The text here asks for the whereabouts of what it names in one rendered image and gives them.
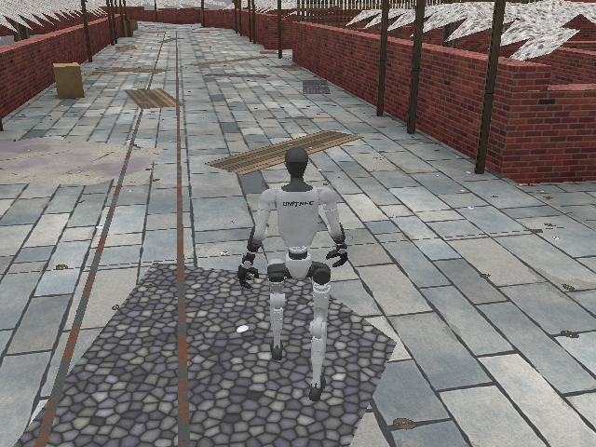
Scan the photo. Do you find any left robot upper arm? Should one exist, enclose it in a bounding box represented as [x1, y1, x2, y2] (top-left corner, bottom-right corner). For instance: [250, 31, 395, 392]
[253, 188, 278, 241]

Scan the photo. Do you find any robot left hand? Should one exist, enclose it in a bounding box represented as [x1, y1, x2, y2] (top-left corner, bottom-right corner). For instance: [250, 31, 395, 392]
[237, 265, 259, 289]

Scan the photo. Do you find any robot right forearm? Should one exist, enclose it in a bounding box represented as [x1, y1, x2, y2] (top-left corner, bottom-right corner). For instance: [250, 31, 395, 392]
[332, 223, 347, 254]

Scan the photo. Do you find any robot right thigh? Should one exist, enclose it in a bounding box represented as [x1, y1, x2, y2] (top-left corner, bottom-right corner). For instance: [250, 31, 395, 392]
[309, 261, 331, 339]

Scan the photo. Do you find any right robot upper arm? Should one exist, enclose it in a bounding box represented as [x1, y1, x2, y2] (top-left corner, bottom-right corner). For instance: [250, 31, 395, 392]
[317, 187, 342, 237]

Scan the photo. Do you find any robot right foot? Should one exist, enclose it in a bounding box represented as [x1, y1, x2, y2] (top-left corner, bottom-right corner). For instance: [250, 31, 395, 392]
[309, 375, 326, 401]

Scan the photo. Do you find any robot left forearm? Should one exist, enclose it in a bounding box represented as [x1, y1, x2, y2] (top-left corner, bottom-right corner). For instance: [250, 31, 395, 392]
[240, 226, 262, 269]

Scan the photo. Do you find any robot right hand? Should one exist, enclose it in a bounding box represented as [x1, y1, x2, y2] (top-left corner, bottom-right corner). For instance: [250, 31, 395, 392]
[326, 250, 348, 267]

